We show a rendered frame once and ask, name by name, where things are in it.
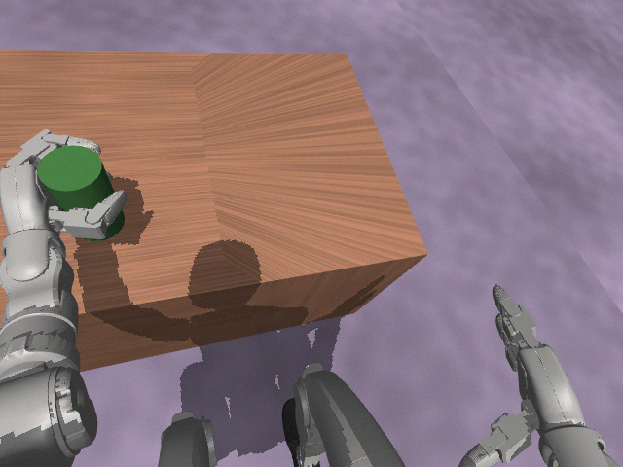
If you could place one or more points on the right robot hand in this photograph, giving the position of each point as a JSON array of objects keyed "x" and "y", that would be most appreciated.
[{"x": 549, "y": 399}]

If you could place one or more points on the left robot arm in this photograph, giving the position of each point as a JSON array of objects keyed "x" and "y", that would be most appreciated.
[{"x": 46, "y": 414}]

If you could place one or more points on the left robot hand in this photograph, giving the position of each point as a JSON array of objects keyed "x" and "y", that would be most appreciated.
[{"x": 26, "y": 204}]

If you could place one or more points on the right robot foot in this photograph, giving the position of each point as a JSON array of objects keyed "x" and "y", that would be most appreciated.
[{"x": 291, "y": 431}]

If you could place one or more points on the right robot arm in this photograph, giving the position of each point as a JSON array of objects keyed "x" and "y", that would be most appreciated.
[{"x": 574, "y": 446}]

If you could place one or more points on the can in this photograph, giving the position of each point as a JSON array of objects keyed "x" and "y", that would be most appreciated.
[{"x": 76, "y": 178}]

